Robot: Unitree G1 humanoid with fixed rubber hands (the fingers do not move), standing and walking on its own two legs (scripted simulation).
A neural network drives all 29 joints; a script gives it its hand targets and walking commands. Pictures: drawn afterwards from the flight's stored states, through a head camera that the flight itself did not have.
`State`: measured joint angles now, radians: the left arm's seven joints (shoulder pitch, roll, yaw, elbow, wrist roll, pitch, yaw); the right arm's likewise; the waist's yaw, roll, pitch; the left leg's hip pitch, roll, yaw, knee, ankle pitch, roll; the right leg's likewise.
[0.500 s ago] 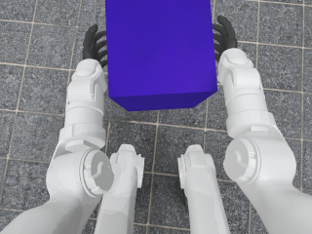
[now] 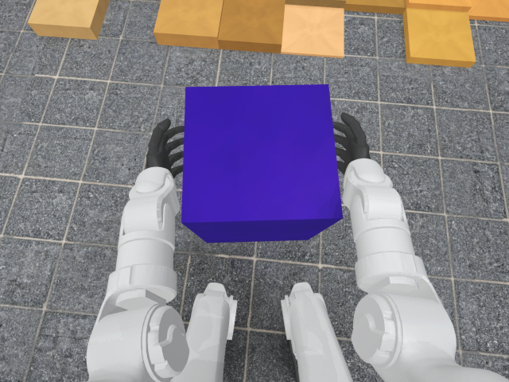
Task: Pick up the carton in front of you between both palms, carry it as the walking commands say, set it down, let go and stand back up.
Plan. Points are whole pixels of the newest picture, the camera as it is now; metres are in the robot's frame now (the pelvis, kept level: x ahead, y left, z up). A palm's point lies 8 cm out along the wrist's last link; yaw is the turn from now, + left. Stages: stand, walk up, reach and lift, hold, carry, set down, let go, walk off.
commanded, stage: reach and lift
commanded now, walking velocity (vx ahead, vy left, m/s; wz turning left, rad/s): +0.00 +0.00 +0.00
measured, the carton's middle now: (257, 177) +0.46 +0.00 -0.11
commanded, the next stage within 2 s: hold in 1.90 s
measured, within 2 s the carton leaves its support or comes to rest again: neither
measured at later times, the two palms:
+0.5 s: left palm (112, 154) +0.40 +0.15 +0.11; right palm (408, 150) +0.40 -0.15 +0.11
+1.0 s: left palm (22, 126) +0.36 +0.15 +0.23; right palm out of the picture +0.36 -0.15 +0.23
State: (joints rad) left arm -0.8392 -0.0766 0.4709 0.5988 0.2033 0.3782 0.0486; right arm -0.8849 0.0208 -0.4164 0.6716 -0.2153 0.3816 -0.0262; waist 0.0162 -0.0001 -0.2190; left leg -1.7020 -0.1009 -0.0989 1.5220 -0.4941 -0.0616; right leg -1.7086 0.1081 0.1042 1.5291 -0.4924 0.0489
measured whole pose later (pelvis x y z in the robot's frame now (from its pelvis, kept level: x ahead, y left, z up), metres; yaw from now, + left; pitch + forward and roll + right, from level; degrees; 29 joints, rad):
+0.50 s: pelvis +0.05 +0.00 +0.14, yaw +0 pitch +21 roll +0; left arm -0.46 -0.14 0.37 0.55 0.22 0.33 0.03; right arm -0.48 0.12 -0.36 0.58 -0.22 0.33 -0.02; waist 0.01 0.00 -0.19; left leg -0.94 -0.07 -0.13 0.96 -0.39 -0.03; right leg -0.94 0.08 0.13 0.96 -0.39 0.03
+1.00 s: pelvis +0.08 +0.00 +0.21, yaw +0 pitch -2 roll +0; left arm -0.27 -0.15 0.26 0.40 0.27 0.59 0.00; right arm -0.26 0.15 -0.27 0.40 -0.27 0.60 -0.01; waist 0.00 0.00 -0.06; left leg -0.18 -0.04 -0.14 0.44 -0.22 -0.01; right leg -0.17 0.04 0.14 0.43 -0.22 0.01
